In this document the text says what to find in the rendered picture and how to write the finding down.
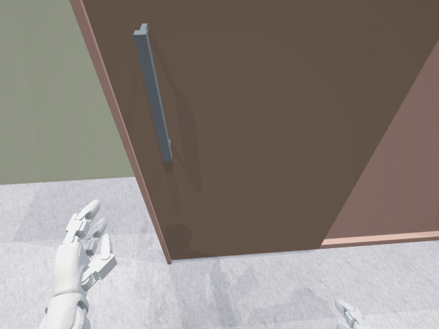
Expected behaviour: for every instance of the left robot hand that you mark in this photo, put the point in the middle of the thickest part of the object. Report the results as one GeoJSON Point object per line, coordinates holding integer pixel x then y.
{"type": "Point", "coordinates": [72, 256]}

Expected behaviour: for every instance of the handle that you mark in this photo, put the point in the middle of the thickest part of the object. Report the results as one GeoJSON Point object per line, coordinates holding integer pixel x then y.
{"type": "Point", "coordinates": [144, 51]}

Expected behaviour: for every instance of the right robot hand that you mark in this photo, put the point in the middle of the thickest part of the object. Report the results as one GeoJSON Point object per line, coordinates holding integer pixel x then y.
{"type": "Point", "coordinates": [354, 318]}

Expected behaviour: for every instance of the robot left forearm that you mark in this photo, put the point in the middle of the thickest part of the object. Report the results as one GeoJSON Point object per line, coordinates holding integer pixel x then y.
{"type": "Point", "coordinates": [66, 311]}

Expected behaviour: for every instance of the wardrobe door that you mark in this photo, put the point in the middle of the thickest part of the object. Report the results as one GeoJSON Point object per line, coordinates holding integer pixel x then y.
{"type": "Point", "coordinates": [398, 191]}
{"type": "Point", "coordinates": [273, 109]}

